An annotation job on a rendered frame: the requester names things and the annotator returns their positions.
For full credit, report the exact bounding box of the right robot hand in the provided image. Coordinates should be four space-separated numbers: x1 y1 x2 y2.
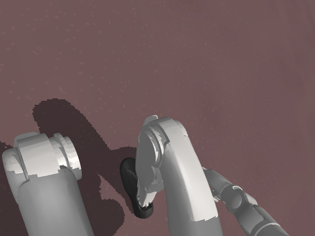
202 167 232 203

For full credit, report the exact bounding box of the right robot arm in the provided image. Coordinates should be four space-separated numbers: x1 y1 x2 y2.
220 184 289 236

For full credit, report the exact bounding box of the right robot foot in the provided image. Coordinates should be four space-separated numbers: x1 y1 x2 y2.
120 157 154 219

